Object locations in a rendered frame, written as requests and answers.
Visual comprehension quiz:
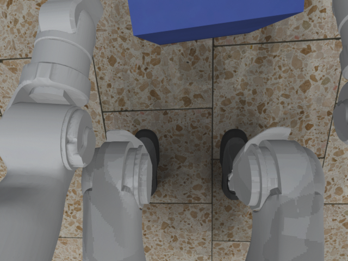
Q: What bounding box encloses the right robot thigh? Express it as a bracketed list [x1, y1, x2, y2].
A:
[238, 140, 325, 261]

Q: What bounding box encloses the left robot thigh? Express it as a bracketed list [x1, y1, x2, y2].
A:
[82, 141, 152, 261]

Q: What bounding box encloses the right robot forearm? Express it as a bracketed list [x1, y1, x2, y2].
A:
[332, 0, 348, 80]

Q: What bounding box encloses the carton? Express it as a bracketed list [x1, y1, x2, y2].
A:
[128, 0, 305, 45]

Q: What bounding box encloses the robot thigh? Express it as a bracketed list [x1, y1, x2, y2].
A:
[82, 141, 152, 261]
[238, 140, 325, 261]

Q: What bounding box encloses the right robot upper arm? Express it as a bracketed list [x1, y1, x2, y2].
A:
[333, 82, 348, 145]

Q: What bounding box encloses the left robot forearm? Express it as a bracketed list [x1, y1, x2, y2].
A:
[0, 0, 103, 157]

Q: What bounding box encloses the left robot upper arm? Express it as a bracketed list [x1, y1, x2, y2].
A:
[0, 102, 96, 261]

